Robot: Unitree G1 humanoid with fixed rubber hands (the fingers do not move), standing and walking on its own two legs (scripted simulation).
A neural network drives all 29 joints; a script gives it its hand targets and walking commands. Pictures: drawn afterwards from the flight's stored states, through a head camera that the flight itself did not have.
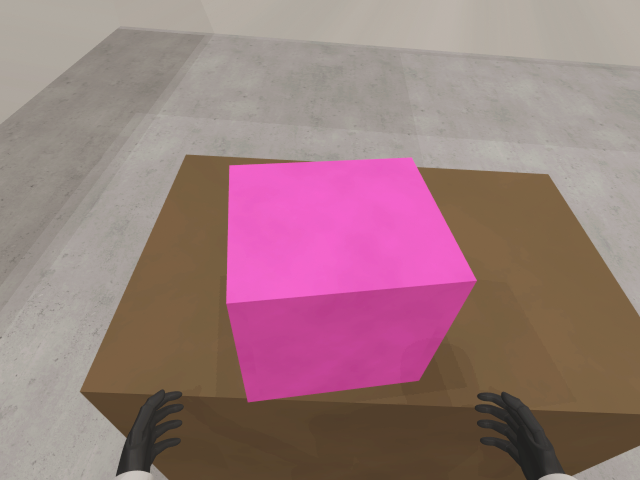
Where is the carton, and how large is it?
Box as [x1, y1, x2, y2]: [226, 157, 476, 401]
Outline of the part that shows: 411,157 229,165 226,304 248,401 412,381 419,379 476,280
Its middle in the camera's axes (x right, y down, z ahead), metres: +0.02 +0.07 +0.57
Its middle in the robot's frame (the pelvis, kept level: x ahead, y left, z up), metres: +0.38 +0.01 +0.02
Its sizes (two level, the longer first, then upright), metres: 0.264 0.227 0.259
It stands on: a pedestal, 0.67 m high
